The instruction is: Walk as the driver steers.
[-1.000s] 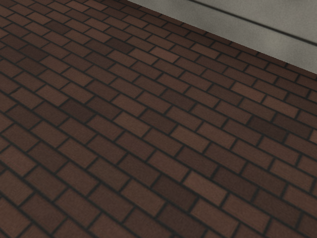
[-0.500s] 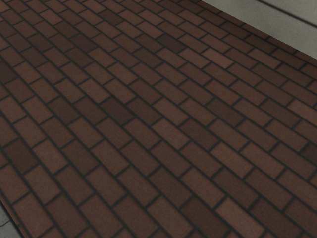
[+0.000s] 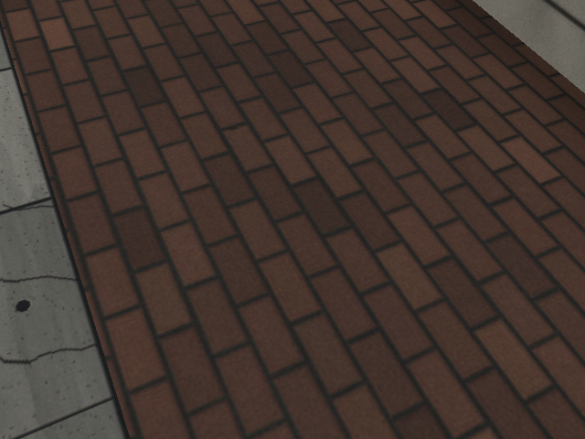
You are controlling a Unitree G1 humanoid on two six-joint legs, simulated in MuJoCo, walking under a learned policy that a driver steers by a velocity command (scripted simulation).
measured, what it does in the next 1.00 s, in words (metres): steps on the spot, turning left: right foot, then left foot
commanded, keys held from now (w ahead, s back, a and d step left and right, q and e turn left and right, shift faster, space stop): q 0.70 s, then no key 0.30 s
